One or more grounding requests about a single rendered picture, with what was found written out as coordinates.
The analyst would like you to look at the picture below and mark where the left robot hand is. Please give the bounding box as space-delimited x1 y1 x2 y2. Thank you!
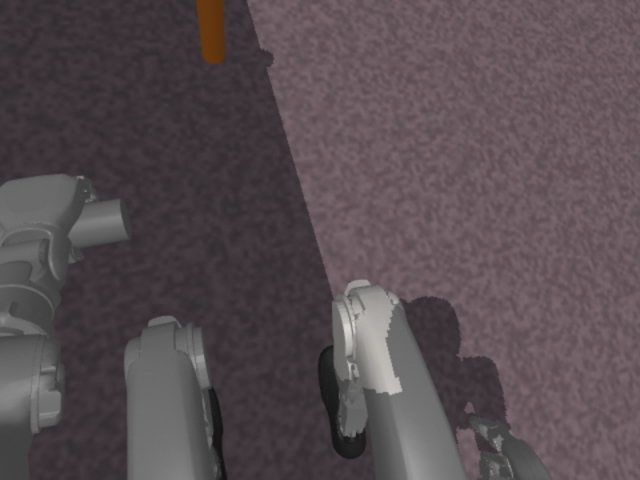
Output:
0 173 100 264

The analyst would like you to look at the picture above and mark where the right robot hand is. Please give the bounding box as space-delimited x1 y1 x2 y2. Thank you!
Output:
469 416 553 480

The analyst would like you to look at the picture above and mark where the left robot arm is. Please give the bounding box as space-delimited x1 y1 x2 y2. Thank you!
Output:
0 223 70 480

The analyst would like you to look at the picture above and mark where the right robot foot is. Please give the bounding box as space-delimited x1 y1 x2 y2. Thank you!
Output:
318 345 366 459

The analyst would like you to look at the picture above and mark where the left robot foot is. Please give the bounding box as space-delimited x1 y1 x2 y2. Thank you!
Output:
208 387 227 480

